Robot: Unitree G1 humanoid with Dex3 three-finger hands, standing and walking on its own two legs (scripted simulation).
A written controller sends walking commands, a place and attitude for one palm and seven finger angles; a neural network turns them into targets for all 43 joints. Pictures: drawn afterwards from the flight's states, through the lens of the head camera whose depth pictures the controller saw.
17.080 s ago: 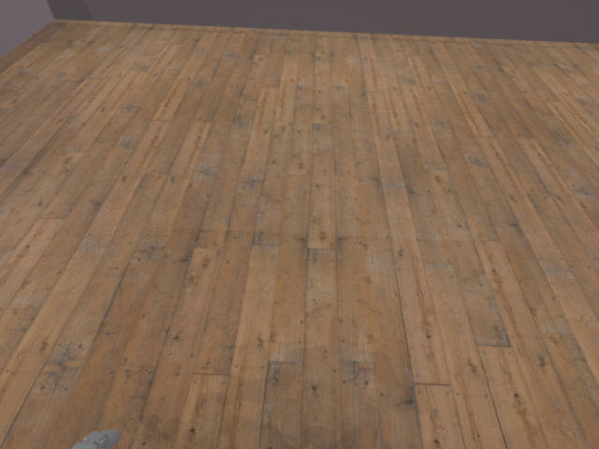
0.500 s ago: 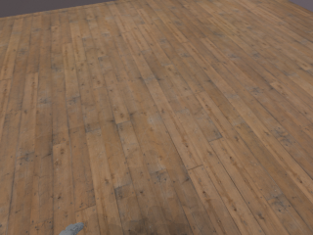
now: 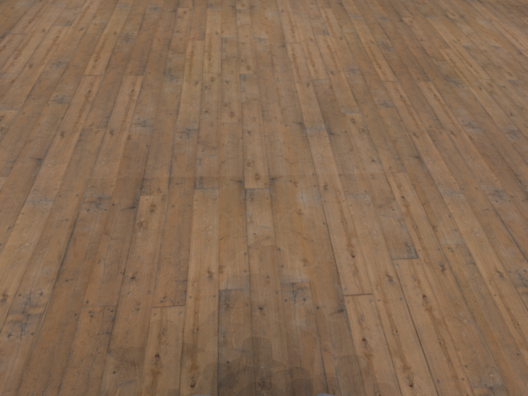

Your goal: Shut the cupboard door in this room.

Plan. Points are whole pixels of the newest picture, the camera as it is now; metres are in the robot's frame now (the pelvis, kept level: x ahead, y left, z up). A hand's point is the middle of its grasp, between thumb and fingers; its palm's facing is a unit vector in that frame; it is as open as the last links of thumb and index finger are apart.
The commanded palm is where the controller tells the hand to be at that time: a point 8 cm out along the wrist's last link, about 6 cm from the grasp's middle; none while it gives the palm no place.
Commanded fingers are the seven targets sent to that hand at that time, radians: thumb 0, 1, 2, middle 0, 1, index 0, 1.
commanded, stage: turn or walk to find it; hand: left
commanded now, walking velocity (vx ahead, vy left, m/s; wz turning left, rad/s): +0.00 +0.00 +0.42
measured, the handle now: out of the picture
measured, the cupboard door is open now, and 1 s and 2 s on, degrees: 100 100 100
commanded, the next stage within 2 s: stand and wait in 0.58 s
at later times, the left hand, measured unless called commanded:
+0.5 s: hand out of the picture +0.03 +0.15 -0.13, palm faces +0.23 -0.93 -0.28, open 7.4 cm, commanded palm none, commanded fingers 0.00 0.90 0.90 -0.20 -0.30 -0.20 -0.30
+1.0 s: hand out of the picture -0.12 +0.18 -0.17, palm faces +0.48 -0.84 -0.24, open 7.4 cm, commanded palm none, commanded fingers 0.00 0.90 0.90 -0.20 -0.30 -0.20 -0.30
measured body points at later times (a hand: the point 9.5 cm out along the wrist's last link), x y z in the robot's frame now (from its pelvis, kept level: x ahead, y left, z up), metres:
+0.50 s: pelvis -0.02 -0.05 +0.01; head +0.01 -0.09 +0.46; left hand +0.02 +0.20 -0.11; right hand +0.08 -0.29 -0.16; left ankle -0.06 +0.09 -0.64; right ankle +0.00 -0.14 -0.73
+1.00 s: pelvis -0.05 -0.02 +0.01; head -0.03 +0.01 +0.46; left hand -0.15 +0.23 -0.15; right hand +0.15 -0.20 -0.12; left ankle -0.11 +0.06 -0.73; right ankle -0.01 -0.15 -0.66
